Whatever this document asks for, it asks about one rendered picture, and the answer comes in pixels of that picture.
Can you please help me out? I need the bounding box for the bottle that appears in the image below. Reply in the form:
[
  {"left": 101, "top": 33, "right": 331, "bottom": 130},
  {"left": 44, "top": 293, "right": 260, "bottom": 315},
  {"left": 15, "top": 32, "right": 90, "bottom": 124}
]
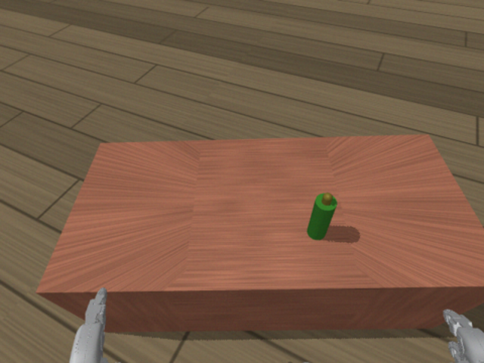
[{"left": 307, "top": 193, "right": 337, "bottom": 240}]

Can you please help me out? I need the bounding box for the right robot hand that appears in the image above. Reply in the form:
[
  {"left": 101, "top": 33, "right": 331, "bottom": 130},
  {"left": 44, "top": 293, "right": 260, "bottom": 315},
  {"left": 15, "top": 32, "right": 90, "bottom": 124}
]
[{"left": 443, "top": 309, "right": 484, "bottom": 363}]

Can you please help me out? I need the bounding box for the left robot hand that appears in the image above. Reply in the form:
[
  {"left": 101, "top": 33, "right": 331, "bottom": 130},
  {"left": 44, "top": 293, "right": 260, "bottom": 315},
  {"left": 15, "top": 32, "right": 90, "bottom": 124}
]
[{"left": 70, "top": 287, "right": 121, "bottom": 363}]

